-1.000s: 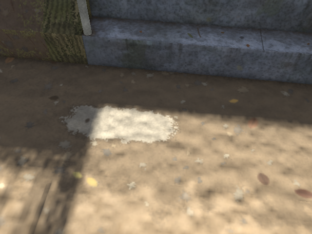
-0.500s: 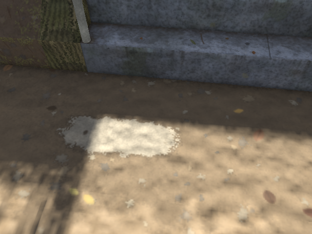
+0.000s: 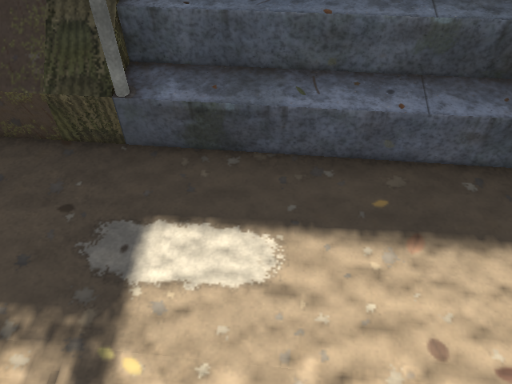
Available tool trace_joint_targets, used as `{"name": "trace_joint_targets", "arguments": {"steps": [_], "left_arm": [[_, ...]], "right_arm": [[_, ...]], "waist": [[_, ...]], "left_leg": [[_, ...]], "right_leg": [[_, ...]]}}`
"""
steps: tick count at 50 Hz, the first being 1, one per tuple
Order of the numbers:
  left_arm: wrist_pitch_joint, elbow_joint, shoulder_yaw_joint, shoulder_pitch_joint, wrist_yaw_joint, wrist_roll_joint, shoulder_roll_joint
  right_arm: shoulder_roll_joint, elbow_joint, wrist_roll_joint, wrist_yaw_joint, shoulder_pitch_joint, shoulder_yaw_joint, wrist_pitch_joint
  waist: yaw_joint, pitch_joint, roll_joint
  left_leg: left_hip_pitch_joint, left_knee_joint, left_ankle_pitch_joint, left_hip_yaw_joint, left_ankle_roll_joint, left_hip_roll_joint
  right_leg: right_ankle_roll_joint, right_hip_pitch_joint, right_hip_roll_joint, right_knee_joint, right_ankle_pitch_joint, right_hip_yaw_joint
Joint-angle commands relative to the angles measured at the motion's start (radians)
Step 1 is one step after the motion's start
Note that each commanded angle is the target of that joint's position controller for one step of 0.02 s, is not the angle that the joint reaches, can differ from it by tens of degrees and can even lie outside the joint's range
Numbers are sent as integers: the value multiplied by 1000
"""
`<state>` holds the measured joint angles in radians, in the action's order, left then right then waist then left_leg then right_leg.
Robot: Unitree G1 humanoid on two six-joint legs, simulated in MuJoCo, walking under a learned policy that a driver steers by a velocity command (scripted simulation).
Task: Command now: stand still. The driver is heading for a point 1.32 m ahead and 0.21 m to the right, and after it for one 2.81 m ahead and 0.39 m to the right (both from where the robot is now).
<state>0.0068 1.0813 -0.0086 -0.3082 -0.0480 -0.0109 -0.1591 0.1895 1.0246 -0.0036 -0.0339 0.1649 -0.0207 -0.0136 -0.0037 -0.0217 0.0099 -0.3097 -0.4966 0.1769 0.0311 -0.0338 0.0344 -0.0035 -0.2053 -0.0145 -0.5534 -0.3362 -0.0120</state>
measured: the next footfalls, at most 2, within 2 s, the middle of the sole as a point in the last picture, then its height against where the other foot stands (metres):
left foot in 1.00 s outside the picture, level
right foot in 1.52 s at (307, 370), level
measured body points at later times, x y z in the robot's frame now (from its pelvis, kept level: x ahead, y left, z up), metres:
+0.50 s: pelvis +0.03 -0.02 +0.00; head +0.04 -0.02 +0.45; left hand +0.01 +0.20 -0.16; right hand +0.08 -0.26 -0.15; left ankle +0.06 +0.10 -0.73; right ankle -0.02 -0.12 -0.73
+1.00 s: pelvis +0.09 +0.02 -0.01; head +0.10 +0.04 +0.44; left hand +0.01 +0.27 -0.16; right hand +0.18 -0.24 -0.14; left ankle +0.12 +0.13 -0.74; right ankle -0.02 -0.12 -0.73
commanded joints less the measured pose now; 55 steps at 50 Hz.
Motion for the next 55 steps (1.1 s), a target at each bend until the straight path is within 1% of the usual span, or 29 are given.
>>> {"name": "trace_joint_targets", "arguments": {"steps": [1,3,7,13,19,34,35,36,37,38,39,40,41,42,43,44,45,46,47,48,49,50,51,52,53,54,55], "left_arm": [[36,-7,-20,-47,4,3,-92],[46,-1,-19,-68,11,7,-83],[41,6,-18,-94,15,8,-77],[32,8,-16,-109,17,10,-73],[27,11,-16,-114,18,9,-66],[25,17,-18,-123,14,8,-57],[23,28,-18,-144,13,8,-52],[21,30,-26,-155,10,15,-75],[20,21,-39,-155,7,23,-113],[25,12,-49,-174,4,32,-147],[35,2,-63,-170,3,37,-185],[49,-6,-70,-164,3,33,-194],[64,-9,-68,-171,5,24,-178],[74,-12,-66,-170,10,23,-163],[78,-19,-65,-161,15,30,-155],[77,-26,-65,-155,19,35,-155],[74,-31,-66,-151,22,36,-165],[69,-36,-69,-139,26,37,-179],[65,-41,-70,-122,29,40,-188],[63,-46,-69,-121,31,39,-190],[67,-53,-65,-104,32,37,-193],[74,-74,-53,-50,35,35,-157],[93,-119,-29,-45,33,31,-61],[111,-132,-33,-34,36,51,-70],[121,-148,-39,-9,43,71,-104],[123,-150,-45,8,45,67,-131],[123,-147,-54,11,40,52,-139]], "right_arm": [[84,-18,4,-8,20,-16,-14],[79,-6,2,-4,29,-15,-16],[75,14,-3,0,41,-12,-13],[76,39,-5,-3,61,-11,-1],[77,54,-7,-8,62,-14,8],[73,79,-5,-14,48,-22,15],[61,90,-4,-14,66,-20,15],[63,94,-8,-14,69,-22,16],[67,88,-13,-14,56,-25,13],[69,66,-13,-10,10,-26,2],[58,38,-17,-4,-36,-21,-16],[57,18,-23,5,-70,-20,-35],[67,3,-28,12,-92,-23,-51],[76,-6,-33,19,-93,-26,-64],[82,-12,-38,26,-91,-28,-76],[85,-17,-39,32,-101,-31,-86],[77,-16,-37,38,-101,-31,-91],[63,-5,-37,44,-73,-31,-93],[54,21,-38,49,-6,-33,-91],[70,57,-37,48,82,-46,-85],[97,89,-36,44,191,-65,-79],[160,116,-33,37,339,-89,-79],[274,119,-22,36,468,-107,-86],[209,120,1,45,409,-77,-105],[165,85,-5,49,295,-59,-118],[123,54,-7,56,200,-42,-122],[113,37,-4,64,147,-33,-122]], "waist": [[-12,-57,-77],[-5,-25,-49],[4,1,-30],[5,-1,-16],[3,-16,-17],[0,-38,-17],[1,-15,-25],[8,-31,-48],[18,-67,-93],[41,-118,-134],[53,-171,-174],[59,-210,-169],[63,-228,-149],[55,-221,-127],[49,-202,-105],[49,-179,-92],[46,-157,-95],[27,-138,-105],[-10,-118,-105],[-45,-84,-96],[-101,-39,-88],[-177,15,25],[-183,102,306],[-134,96,232],[-87,-2,148],[-52,-42,80],[-24,-57,42]], "left_leg": [[108,54,17,-57,-24,-45],[122,41,-66,-61,-30,-51],[137,21,-154,-63,-28,-56],[150,8,-203,-66,-21,-59],[156,10,-206,-70,-15,-61],[155,34,-153,-74,-5,-63],[163,26,-55,-55,-5,-46],[130,-17,109,-17,-5,-12],[54,-83,259,19,-6,20],[-62,-166,303,35,-10,22],[-154,-261,267,25,-22,-15],[-250,-343,265,-8,-34,-59],[-354,-416,306,-40,-43,-94],[-425,-432,317,-62,-50,-123],[-433,-380,304,-62,-55,-138],[-383,-301,279,-40,-53,-133],[-296,-238,249,-2,-47,-111],[-175,-180,208,38,-40,-84],[-23,-114,124,81,-32,-48],[134,-87,65,113,-24,-1],[270,-66,57,113,-30,24],[416,34,125,-77,-79,-102],[563,254,264,-598,-226,-381],[509,339,364,-808,-275,-446],[425,329,383,-697,-248,-440],[349,333,306,-542,-207,-387],[285,347,198,-429,-177,-342]], "right_leg": [[36,-153,-31,208,-46,-48],[37,-111,-27,189,40,-40],[41,-64,-18,168,154,-26],[44,-42,-15,161,248,-19],[45,-36,-14,169,275,-16],[48,-47,-10,200,193,-12],[55,-37,-5,215,83,-10],[80,-44,-12,237,-95,-33],[121,-53,-54,277,-293,-102],[174,-41,-141,345,-448,-221],[232,-36,-252,406,-500,-355],[272,-11,-321,436,-456,-434],[287,55,-351,437,-357,-460],[279,129,-351,420,-267,-441],[255,174,-330,404,-188,-389],[230,180,-295,394,-122,-323],[212,149,-257,383,-78,-261],[200,81,-224,365,-55,-204],[187,-9,-194,325,-47,-153],[176,-88,-164,266,22,-124],[156,-140,-136,161,163,-93],[99,-240,-63,-131,258,2],[34,-472,69,-534,-63,75],[58,-565,52,-747,-180,-92],[94,-641,-12,-806,-102,-110],[111,-621,-67,-780,8,-90],[114,-582,-100,-716,87,-76]]}}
